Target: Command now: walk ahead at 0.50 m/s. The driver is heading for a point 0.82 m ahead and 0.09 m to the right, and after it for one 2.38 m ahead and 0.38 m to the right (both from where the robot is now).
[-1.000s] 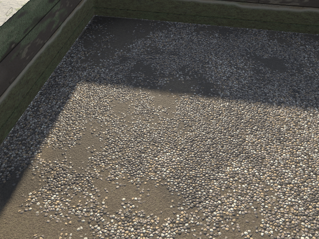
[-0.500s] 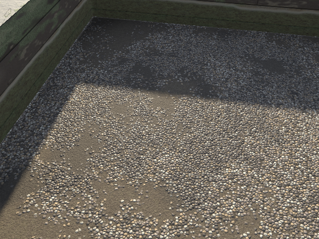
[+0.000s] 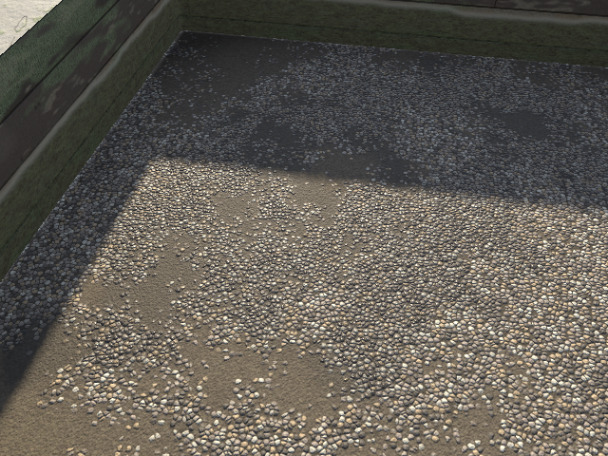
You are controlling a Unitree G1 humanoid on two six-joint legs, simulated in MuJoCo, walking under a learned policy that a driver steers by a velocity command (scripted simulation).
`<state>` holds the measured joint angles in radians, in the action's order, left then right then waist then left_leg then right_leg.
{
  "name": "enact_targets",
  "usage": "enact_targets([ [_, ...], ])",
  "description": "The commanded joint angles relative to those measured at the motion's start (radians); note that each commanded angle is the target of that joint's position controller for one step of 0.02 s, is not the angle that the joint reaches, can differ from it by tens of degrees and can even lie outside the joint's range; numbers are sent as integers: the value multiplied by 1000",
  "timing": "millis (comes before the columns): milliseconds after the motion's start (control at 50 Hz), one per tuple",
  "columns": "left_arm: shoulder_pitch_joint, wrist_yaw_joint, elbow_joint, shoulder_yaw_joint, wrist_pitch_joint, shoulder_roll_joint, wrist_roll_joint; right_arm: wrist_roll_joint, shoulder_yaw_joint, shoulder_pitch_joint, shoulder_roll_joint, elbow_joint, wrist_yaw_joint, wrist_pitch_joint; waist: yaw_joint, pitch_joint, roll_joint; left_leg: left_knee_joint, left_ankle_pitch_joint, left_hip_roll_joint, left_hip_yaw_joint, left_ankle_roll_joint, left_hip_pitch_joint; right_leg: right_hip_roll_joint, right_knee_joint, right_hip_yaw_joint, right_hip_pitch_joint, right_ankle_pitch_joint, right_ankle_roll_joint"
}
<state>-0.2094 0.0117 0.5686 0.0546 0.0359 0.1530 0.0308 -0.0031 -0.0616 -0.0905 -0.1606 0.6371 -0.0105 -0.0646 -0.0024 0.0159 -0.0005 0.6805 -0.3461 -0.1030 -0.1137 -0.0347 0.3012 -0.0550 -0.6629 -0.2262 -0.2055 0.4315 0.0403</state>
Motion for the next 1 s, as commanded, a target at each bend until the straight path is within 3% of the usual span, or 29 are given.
enact_targets([
  [20, 55, -2, -89, -18, -17, 65, -1, -1, 21, 99, -70, -93, -2, 17, 0, 36, 3, -106, 212, 51, -66, -22, 76, -56, 112, 112, 72, -193, 3],
  [180, 17, -20, -65, -26, -5, 80, -9, -2, 26, 84, -64, -86, -14, 6, -5, 46, 13, -75, 259, 54, -30, -29, 67, -75, 107, 108, 104, -274, 15],
  [320, -50, -19, -10, -19, 0, 77, 2, 0, 25, 40, -59, -39, -7, -2, -6, -21, -24, -211, 235, 91, -113, -31, 50, -76, 196, 116, 114, -249, 7],
  [360, -57, -17, 7, -17, 0, 78, 1, -10, 20, 36, -48, -25, -7, -5, -6, -16, -16, -250, 274, 102, -120, -28, 22, -85, 229, 125, 141, -331, 5],
  [400, -68, -16, 24, -21, -1, 90, -2, -8, 21, 29, -53, -11, -9, -5, -5, -5, -6, -269, 323, 108, -121, -27, -5, -90, 248, 129, 174, -421, 3],
  [420, -29, -16, 7, -14, 6, 74, 1, -19, 20, 43, -47, -12, 4, 1, -19, -30, -8, -267, 462, 120, -100, -25, -34, -123, 250, 144, 144, -605, -4],
  [440, -53, -17, 21, -21, 7, 93, 2, -18, 21, 8, -47, 5, 6, 7, -21, 28, 15, -274, 481, 123, -97, -26, -72, -118, 253, 137, 180, -633, -5],
  [460, -65, -17, 29, -25, 9, 102, 1, -15, 22, 2, -51, 14, 5, 10, -14, 48, 21, -280, 502, 124, -94, -30, -89, -114, 259, 137, 200, -641, -7],
  [540, -62, -16, 41, -30, 19, 101, -5, -10, 21, 7, -47, 27, 0, 11, -5, 82, 27, -310, 519, 136, -81, -33, -116, -102, 292, 135, 234, -601, -7],
  [560, -84, -16, 61, -41, 16, 129, -11, 2, 23, 17, -58, 24, -17, 4, 10, 107, 44, -281, 435, 127, -90, -35, -87, -73, 287, 133, 273, -504, -5],
  [600, -66, -15, 56, -35, 20, 106, -13, -3, 22, 30, -56, 18, -26, -4, 4, 76, 25, -286, 370, 126, -85, -29, -42, -85, 289, 137, 257, -504, 9],
  [840, -47, -21, 38, -49, 41, 127, -7, -12, 32, 27, -77, 2, -23, -11, -7, 36, -6, -232, 335, 118, -81, -36, 26, -89, 252, 136, 187, -457, 31],
  [860, -44, -24, 35, -51, 39, 130, -9, -3, 38, 31, -87, -2, -23, -10, -9, 28, -10, -226, 333, 116, -86, -35, 34, -86, 247, 133, 177, -445, 30],
  [1000, -37, -24, 16, -53, 41, 125, -6, -7, 45, 35, -92, -21, -21, -12, -13, 39, -20, -222, 309, 118, -106, -44, 53, -79, 226, 132, 152, -344, 31],
])
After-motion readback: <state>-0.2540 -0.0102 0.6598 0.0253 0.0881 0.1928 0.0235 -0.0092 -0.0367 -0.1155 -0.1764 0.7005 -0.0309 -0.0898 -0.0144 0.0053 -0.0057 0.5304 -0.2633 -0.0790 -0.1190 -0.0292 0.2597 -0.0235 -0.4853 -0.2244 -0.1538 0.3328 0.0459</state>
